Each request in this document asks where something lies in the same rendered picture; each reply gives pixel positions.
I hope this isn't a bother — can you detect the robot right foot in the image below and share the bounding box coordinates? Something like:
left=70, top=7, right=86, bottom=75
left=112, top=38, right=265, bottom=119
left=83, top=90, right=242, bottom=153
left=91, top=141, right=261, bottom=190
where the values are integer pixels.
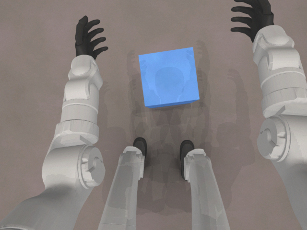
left=180, top=140, right=194, bottom=181

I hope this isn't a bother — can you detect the robot left upper arm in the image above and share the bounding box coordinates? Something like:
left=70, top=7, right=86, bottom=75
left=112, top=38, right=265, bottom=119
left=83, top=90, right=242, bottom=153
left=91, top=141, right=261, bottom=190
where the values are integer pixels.
left=0, top=144, right=106, bottom=230

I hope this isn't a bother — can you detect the robot right forearm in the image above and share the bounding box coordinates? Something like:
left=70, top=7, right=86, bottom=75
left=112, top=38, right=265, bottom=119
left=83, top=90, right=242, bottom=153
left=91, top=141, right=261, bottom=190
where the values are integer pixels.
left=252, top=25, right=307, bottom=119

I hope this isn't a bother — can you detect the robot left foot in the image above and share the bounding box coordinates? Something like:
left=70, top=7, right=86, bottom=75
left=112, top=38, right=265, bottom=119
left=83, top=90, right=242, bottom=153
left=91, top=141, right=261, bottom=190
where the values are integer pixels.
left=133, top=137, right=147, bottom=160

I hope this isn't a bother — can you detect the robot left forearm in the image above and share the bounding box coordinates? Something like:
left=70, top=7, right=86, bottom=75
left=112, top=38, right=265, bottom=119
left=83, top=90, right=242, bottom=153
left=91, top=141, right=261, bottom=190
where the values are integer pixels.
left=42, top=55, right=103, bottom=178

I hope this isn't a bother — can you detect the robot right hand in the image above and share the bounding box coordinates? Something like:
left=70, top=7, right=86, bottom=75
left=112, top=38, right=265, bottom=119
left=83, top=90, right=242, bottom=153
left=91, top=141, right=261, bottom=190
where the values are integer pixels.
left=231, top=0, right=274, bottom=43

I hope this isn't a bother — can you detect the robot foot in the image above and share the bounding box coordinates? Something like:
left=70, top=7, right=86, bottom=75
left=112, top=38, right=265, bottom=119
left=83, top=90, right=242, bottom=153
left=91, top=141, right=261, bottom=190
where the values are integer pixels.
left=133, top=137, right=147, bottom=160
left=180, top=140, right=194, bottom=181

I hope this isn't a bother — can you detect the robot left hand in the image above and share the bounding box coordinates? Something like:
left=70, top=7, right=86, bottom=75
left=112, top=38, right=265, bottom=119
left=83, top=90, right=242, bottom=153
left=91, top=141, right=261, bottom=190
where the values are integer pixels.
left=75, top=16, right=108, bottom=59

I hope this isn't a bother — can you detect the carton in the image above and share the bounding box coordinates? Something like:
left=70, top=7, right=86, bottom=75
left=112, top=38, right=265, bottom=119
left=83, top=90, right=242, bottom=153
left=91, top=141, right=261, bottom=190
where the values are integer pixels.
left=139, top=47, right=200, bottom=108

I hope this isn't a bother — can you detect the robot right upper arm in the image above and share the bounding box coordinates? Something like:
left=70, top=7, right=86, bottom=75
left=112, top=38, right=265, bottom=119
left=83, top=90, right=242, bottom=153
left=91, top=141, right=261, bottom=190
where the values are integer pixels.
left=257, top=114, right=307, bottom=230

